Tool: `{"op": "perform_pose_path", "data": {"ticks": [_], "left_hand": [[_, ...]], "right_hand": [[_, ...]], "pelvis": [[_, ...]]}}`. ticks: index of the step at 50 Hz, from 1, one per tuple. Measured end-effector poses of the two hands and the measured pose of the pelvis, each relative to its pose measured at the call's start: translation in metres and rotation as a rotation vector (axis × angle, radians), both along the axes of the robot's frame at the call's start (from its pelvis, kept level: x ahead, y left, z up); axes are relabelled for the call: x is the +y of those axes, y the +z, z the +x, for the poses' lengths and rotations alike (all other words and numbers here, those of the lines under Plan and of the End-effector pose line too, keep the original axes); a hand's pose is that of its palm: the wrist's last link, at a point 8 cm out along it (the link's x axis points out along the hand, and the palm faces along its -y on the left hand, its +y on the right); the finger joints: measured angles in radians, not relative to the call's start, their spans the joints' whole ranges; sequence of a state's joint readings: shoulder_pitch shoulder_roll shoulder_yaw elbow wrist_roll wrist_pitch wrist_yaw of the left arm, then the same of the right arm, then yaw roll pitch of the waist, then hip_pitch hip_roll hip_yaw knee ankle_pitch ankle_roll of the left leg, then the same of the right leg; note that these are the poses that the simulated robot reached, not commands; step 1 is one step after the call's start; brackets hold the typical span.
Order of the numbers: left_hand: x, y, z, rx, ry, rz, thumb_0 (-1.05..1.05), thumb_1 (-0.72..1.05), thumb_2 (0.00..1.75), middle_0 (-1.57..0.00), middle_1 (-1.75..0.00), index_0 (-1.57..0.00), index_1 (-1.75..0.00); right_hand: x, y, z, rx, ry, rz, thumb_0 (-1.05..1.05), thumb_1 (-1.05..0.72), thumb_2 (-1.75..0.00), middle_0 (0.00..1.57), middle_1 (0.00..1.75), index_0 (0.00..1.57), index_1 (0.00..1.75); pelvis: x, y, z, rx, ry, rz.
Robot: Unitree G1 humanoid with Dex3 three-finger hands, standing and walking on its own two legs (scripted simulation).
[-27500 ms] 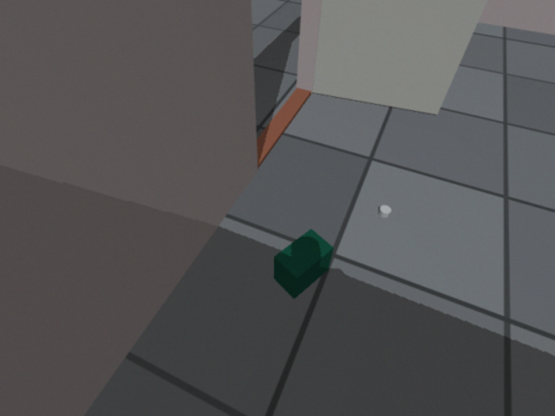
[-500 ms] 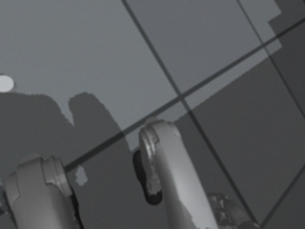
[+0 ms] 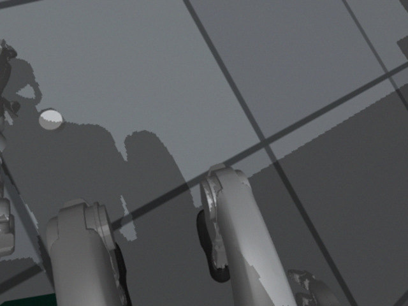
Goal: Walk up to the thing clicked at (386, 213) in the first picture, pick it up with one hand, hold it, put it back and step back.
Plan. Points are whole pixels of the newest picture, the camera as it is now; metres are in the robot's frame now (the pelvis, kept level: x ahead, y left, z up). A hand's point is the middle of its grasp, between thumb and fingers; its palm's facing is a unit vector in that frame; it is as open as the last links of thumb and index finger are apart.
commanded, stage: home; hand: left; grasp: from above
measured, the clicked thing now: (52, 121) +0.54 +0.25 -0.34
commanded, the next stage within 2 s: none
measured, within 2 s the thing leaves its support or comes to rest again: neither
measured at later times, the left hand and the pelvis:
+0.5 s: hand out of the picture +0.32 +0.23 +0.08, palm faces -0.10 -0.84 -0.53, open 7.4 cm; pelvis +0.01 -0.01 +0.18, yaw +6 degrees
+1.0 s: hand out of the picture +0.24 +0.20 +0.28, palm faces +0.20 -0.96 -0.21, open 7.4 cm; pelvis +0.07 -0.01 +0.34, yaw +8 degrees
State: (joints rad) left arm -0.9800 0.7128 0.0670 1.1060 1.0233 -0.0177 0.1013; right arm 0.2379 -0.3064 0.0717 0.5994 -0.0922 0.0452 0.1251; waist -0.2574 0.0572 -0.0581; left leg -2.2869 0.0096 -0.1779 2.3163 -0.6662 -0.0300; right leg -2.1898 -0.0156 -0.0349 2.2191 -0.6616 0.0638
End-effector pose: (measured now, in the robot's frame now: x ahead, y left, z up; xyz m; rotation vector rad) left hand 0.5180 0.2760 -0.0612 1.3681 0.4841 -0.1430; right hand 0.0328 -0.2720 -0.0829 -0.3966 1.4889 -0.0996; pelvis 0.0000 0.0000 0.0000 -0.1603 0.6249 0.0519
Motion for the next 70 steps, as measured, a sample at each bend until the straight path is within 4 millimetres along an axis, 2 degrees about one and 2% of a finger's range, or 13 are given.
{"op": "perform_pose_path", "data": {"ticks": [5, 11, 16, 20, 24, 28, 42, 48, 53, 60, 65, 70], "left_hand": [[0.009, 0.038, -0.044, -0.001, 0.078, -0.133, 0.00, 0.50, 0.93, -0.23, -0.48, -0.23, -0.48], [0.016, 0.083, -0.106, 0.010, 0.192, -0.291, 0.00, 0.75, 0.92, -0.22, -0.37, -0.22, -0.37], [0.012, 0.120, -0.149, 0.014, 0.294, -0.420, 0.01, 0.84, 0.90, -0.22, -0.33, -0.22, -0.33], [0.005, 0.149, -0.178, 0.017, 0.395, -0.522, 0.01, 0.87, 0.90, -0.21, -0.31, -0.22, -0.31], [-0.003, 0.176, -0.203, 0.025, 0.497, -0.631, 0.01, 0.88, 0.90, -0.21, -0.31, -0.22, -0.30], [-0.012, 0.203, -0.224, 0.034, 0.593, -0.740, 0.01, 0.89, 0.90, -0.21, -0.30, -0.21, -0.30], [-0.026, 0.305, -0.276, 0.045, 0.838, -0.968, 0.01, 0.90, 0.90, -0.20, -0.30, -0.21, -0.30], [-0.029, 0.350, -0.295, 0.037, 0.867, -0.999, 0.01, 0.90, 0.90, -0.20, -0.30, -0.21, -0.30], [-0.031, 0.382, -0.310, 0.020, 0.866, -1.007, 0.01, 0.90, 0.90, -0.20, -0.30, -0.21, -0.30], [-0.030, 0.401, -0.327, 0.012, 0.873, -1.009, 0.01, 0.90, 0.90, -0.20, -0.30, -0.21, -0.30], [-0.030, 0.400, -0.331, 0.020, 0.882, -1.014, 0.01, 0.90, 0.90, -0.20, -0.30, -0.20, -0.30], [-0.031, 0.398, -0.330, 0.020, 0.878, -1.020, 0.01, 0.90, 0.90, -0.20, -0.30, -0.20, -0.30]], "right_hand": [[-0.006, 0.018, 0.026, -0.057, -0.005, 0.015, 0.01, -0.90, -0.90, 0.21, 0.30, 0.20, 0.30], [0.000, 0.050, 0.078, -0.203, 0.030, 0.037, 0.01, -0.91, -0.90, 0.20, 0.30, 0.20, 0.30], [0.014, 0.087, 0.126, -0.358, 0.075, 0.067, 0.01, -0.91, -0.90, 0.20, 0.30, 0.20, 0.30], [0.028, 0.123, 0.156, -0.476, 0.097, 0.093, 0.01, -0.91, -0.90, 0.20, 0.30, 0.20, 0.30], [0.039, 0.159, 0.177, -0.570, 0.102, 0.114, 0.01, -0.91, -0.90, 0.20, 0.30, 0.20, 0.30], [0.045, 0.195, 0.188, -0.634, 0.098, 0.122, 0.01, -0.91, -0.90, 0.21, 0.30, 0.20, 0.30], [0.044, 0.301, 0.190, -0.710, 0.056, 0.072, 0.01, -0.91, -0.90, 0.21, 0.30, 0.20, 0.30], [0.044, 0.338, 0.197, -0.766, 0.042, 0.057, 0.02, -0.91, -0.90, 0.21, 0.30, 0.20, 0.30], [0.047, 0.362, 0.212, -0.836, 0.046, 0.059, 0.02, -0.91, -0.90, 0.21, 0.30, 0.20, 0.30], [0.055, 0.381, 0.238, -0.931, 0.079, 0.082, 0.02, -0.91, -0.90, 0.21, 0.30, 0.20, 0.30], [0.059, 0.388, 0.250, -0.970, 0.113, 0.094, 0.02, -0.90, -0.90, 0.21, 0.30, 0.20, 0.30], [0.059, 0.388, 0.252, -0.972, 0.134, 0.096, 0.02, -0.90, -0.90, 0.21, 0.30, 0.21, 0.30]], "pelvis": [[0.000, 0.030, -0.001, 0.004, 0.014, 0.019], [-0.001, 0.071, -0.003, -0.012, 0.024, 0.038], [-0.002, 0.109, -0.003, -0.048, 0.039, 0.053], [-0.004, 0.140, 0.000, -0.080, 0.049, 0.066], [-0.006, 0.171, 0.004, -0.116, 0.056, 0.078], [-0.007, 0.200, 0.011, -0.153, 0.061, 0.090], [-0.008, 0.297, 0.047, -0.292, 0.084, 0.117], [-0.006, 0.329, 0.064, -0.351, 0.091, 0.129], [-0.003, 0.346, 0.076, -0.390, 0.097, 0.136], [-0.002, 0.355, 0.084, -0.425, 0.105, 0.145], [-0.003, 0.356, 0.084, -0.436, 0.110, 0.150], [-0.004, 0.356, 0.084, -0.439, 0.113, 0.152]]}}
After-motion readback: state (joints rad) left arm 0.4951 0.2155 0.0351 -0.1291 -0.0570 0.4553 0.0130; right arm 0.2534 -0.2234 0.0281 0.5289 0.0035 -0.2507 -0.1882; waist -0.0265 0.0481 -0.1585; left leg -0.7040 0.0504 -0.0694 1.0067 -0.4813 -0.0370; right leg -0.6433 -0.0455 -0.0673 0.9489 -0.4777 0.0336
